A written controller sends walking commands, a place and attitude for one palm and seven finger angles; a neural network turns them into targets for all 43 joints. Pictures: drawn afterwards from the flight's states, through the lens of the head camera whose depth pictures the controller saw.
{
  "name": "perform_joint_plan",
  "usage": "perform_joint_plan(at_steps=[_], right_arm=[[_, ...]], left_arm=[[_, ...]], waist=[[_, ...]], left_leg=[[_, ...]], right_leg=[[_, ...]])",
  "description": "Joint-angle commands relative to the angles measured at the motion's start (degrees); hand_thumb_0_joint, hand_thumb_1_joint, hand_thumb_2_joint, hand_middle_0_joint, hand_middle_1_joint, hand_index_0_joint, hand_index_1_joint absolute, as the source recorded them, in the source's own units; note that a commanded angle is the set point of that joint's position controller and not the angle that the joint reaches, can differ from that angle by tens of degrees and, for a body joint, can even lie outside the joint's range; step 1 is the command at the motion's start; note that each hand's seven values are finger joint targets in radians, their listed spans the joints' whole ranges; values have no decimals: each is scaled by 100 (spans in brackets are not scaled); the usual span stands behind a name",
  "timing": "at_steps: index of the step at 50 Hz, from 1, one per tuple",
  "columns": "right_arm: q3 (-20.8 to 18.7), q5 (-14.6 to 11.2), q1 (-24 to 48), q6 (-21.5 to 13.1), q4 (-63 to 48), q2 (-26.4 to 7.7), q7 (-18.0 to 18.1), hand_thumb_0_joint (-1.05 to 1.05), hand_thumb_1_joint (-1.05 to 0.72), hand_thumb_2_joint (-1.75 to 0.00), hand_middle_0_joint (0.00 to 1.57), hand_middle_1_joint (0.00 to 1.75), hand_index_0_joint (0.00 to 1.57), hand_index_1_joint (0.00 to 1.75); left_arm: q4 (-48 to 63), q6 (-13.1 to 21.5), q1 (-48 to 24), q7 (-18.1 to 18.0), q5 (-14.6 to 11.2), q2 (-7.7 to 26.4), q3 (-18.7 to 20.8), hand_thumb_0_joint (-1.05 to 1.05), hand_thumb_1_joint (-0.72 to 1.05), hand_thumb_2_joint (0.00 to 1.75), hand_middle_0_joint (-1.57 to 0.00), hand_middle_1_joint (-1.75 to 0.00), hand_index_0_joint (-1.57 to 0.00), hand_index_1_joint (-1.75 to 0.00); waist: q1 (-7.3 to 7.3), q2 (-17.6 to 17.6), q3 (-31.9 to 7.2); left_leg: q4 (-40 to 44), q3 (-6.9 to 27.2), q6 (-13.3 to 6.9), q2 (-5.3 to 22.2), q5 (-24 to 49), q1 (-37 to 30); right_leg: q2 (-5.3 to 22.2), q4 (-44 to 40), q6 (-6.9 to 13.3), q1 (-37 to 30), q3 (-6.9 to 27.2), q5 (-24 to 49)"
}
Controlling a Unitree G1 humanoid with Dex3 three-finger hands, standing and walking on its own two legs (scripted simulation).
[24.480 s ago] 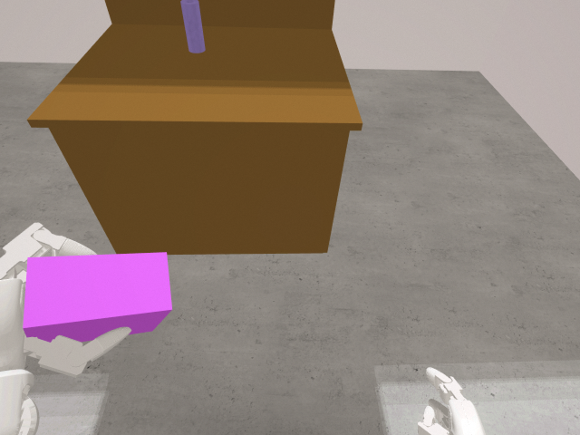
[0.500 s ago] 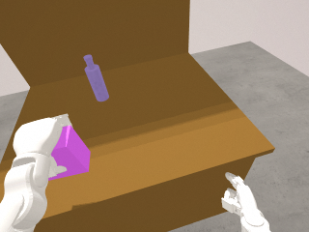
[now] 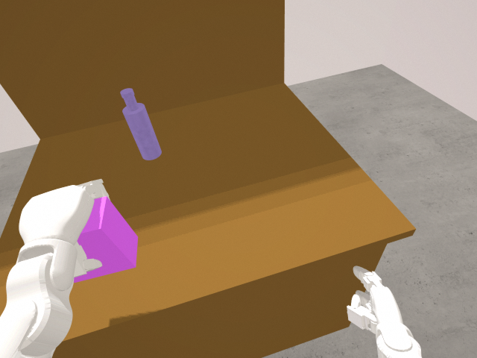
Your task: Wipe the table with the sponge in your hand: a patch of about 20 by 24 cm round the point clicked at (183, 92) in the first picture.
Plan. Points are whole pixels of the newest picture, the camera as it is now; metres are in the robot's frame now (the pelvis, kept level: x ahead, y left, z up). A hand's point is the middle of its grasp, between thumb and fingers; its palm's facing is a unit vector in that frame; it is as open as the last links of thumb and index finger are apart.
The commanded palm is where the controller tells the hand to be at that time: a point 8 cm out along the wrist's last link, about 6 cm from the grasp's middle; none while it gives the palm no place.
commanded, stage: move the sponge above the wiping area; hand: left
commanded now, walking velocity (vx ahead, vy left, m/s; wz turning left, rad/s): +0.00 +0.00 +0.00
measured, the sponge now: (96, 247) +0.23 +0.29 +0.09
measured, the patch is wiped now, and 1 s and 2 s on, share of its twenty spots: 0.00 0.00 0.00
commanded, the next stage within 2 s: none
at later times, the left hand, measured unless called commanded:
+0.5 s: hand (88, 234) +0.24 +0.29 +0.12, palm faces +0.07 -0.08 -0.99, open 10.2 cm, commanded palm +0.19 +0.29 +0.18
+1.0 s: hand (97, 237) +0.24 +0.29 +0.10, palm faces +0.04 -0.09 -0.99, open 10.2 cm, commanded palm +0.21 +0.29 +0.17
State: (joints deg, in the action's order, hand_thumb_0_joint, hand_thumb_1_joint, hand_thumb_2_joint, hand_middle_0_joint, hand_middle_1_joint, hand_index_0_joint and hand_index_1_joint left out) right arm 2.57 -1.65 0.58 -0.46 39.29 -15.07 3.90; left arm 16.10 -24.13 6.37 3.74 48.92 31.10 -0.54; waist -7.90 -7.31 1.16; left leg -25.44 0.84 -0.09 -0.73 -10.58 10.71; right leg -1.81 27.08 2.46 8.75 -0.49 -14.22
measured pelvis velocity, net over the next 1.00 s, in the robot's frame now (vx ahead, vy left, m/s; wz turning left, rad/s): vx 0.01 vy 0.01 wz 0.00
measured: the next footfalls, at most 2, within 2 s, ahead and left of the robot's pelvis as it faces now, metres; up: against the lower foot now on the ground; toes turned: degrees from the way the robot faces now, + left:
none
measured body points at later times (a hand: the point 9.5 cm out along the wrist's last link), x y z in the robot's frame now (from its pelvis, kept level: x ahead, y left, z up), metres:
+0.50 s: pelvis +0.01 +0.01 +0.00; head +0.00 -0.04 +0.45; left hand +0.23 +0.29 +0.17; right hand +0.27 -0.18 -0.08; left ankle +0.04 +0.12 -0.74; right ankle +0.01 -0.09 -0.74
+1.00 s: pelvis +0.01 +0.01 +0.00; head +0.00 -0.03 +0.45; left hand +0.24 +0.29 +0.15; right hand +0.27 -0.18 -0.08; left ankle +0.04 +0.12 -0.74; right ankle +0.01 -0.09 -0.74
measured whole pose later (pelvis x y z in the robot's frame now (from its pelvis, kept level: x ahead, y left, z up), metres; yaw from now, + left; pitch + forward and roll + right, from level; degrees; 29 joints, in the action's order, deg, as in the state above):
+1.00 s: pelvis +0.01 +0.01 +0.00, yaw +0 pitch -3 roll +0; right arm 2.3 -1.4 0.2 -0.7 39.9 -13.9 4.1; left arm 10.2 -22.4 5.5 0.9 52.2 27.5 -4.2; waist -7.7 -6.0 1.4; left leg -24.3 1.0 -0.9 -1.4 -10.6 10.4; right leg -1.3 24.6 1.7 7.8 -0.4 -13.6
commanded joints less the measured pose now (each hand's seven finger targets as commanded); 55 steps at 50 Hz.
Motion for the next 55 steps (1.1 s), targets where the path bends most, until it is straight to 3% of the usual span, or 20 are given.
perform_joint_plan(at_steps=[1,2,4,6,7,16,17,21,22,26,28,35,36,38,41,45,46,47,51,55], right_arm=[[-131,-40,1492,-301,-1084,-454,33,0,-90,-90,20,30,20,30],[-147,-27,1320,-305,-1107,-432,32,0,-90,-90,20,30,20,30],[-137,-27,1278,-299,-1124,-424,8,0,-90,-90,20,30,20,30],[-137,-21,1438,-309,-1112,-457,7,0,-90,-90,20,30,20,30],[-139,-12,1283,-317,-1160,-381,1,0,-90,-90,20,30,20,30],[-166,-22,1370,-354,-1019,-424,58,0,-90,-90,20,30,20,30],[-149,11,1312,-365,-1077,-405,48,0,-90,-90,20,30,20,30],[-155,-9,1419,-341,-1005,-412,42,0,-90,-90,20,30,20,30],[-136,10,1335,-337,-1048,-398,34,0,-90,-90,20,30,20,30],[-165,-8,1387,-297,-992,-442,9,0,-90,-90,20,30,20,30],[-160,-14,1259,-286,-1058,-391,-34,0,-90,-90,20,30,20,30],[-188,-10,1158,-230,-1037,-441,3,0,-90,-90,20,30,20,30],[-181,-25,1326,-270,-1016,-441,21,0,-90,-90,20,30,20,30],[-175,-14,1156,-308,-1029,-388,28,0,-90,-90,20,30,20,30],[-171,-21,1307,-306,-963,-428,72,0,-90,-90,20,30,20,30],[-210,-7,1116,-316,-950,-417,79,0,-90,-90,20,30,20,30],[-200,-14,1264,-348,-944,-427,74,0,-90,-90,20,30,20,30],[-167,17,1212,-349,-984,-411,60,0,-90,-90,20,30,20,30],[-197,2,1323,-289,-953,-444,2,0,-90,-90,20,30,20,30],[-219,0,1172,-215,-1005,-440,-70,0,-90,-90,20,30,20,30]], left_arm=[[1120,-65,-1231,-231,178,1529,1136,0,10,130,-120,-160,-120,-160],[1057,-36,-1052,-201,158,1245,885,0,10,130,-120,-160,-120,-160],[1196,37,-977,-182,176,1293,908,0,10,130,-120,-160,-120,-160],[1374,66,-880,-232,179,1650,1286,0,10,130,-120,-160,-120,-160],[1342,99,-775,-221,147,1119,837,0,10,130,-120,-160,-120,-160],[1148,161,-1356,-465,333,1340,959,0,10,130,-120,-160,-120,-160],[1137,151,-1331,-439,331,1079,693,0,10,130,-120,-160,-120,-160],[1038,93,-1204,-460,342,1279,927,0,10,130,-120,-160,-120,-160],[994,75,-1305,-416,349,975,596,0,10,130,-120,-160,-120,-160],[948,24,-975,-444,312,1370,1068,0,10,130,-120,-160,-120,-160],[1047,47,-1004,-395,336,975,670,0,10,130,-120,-160,-120,-160],[879,65,-1042,-433,383,975,636,0,10,130,-120,-160,-120,-160],[999,95,-1183,-489,373,1248,900,0,10,130,-120,-160,-120,-160],[916,169,-1259,-497,420,902,546,0,10,130,-120,-160,-120,-160],[795,179,-1457,-539,432,1117,719,0,10,130,-120,-160,-120,-160],[632,229,-1580,-547,499,802,371,0,10,130,-120,-160,-120,-160],[700,219,-1487,-596,473,1076,691,0,10,130,-120,-160,-120,-160],[646,193,-1504,-566,529,835,440,0,10,130,-120,-160,-120,-160],[678,116,-1268,-621,502,1078,772,0,10,130,-120,-160,-120,-160],[627,16,-898,-587,474,768,510,0,10,130,-120,-160,-120,-160]], waist=[[-92,378,-1054],[-24,432,-1173],[-22,389,-1181],[-109,268,-1168],[-21,294,-1173],[-40,207,-1003],[-64,97,-1253],[-81,221,-1111],[-36,218,-1202],[-98,220,-1137],[-17,320,-1206],[29,411,-1107],[-14,237,-1063],[42,219,-1182],[27,226,-1002],[70,184,-1195],[-18,137,-1193],[-24,134,-1361],[-78,216,-1217],[-32,365,-1275]], left_leg=[[183,414,-171,-149,679,-480],[137,345,-198,-133,768,-458],[160,398,-182,-129,917,-510],[132,451,-185,-141,932,-564],[116,368,-204,-118,977,-534],[310,506,-164,-101,632,-617],[282,449,-181,-122,765,-652],[332,508,-156,-105,812,-632],[315,445,-175,-112,849,-628],[319,487,-154,-105,899,-562],[309,470,-151,-72,1038,-595],[325,475,-163,-68,873,-576],[346,513,-166,-67,720,-610],[328,503,-163,-68,908,-674],[381,534,-169,-75,671,-682],[391,499,-157,-75,819,-727],[412,554,-158,-72,756,-730],[365,480,-170,-112,907,-719],[377,523,-143,-77,990,-678],[326,467,-140,-75,1175,-624]], right_leg=[[161,-635,203,23,960,596],[196,-564,151,-67,722,731],[214,-546,137,-62,725,913],[143,-560,210,-45,927,905],[187,-525,156,-75,648,955],[83,-700,237,85,847,427],[153,-633,213,-52,642,601],[84,-671,245,-54,811,614],[137,-635,207,-68,595,706],[93,-643,242,-148,805,794],[147,-608,179,-112,569,891],[152,-677,154,-17,587,752],[70,-698,232,5,769,590],[119,-664,191,-6,557,725],[55,-763,236,94,736,517],[111,-721,188,24,534,672],[41,-706,259,-39,704,606],[92,-652,234,-113,505,776],[50,-656,268,-122,705,863],[131,-629,190,-162,547,1101]])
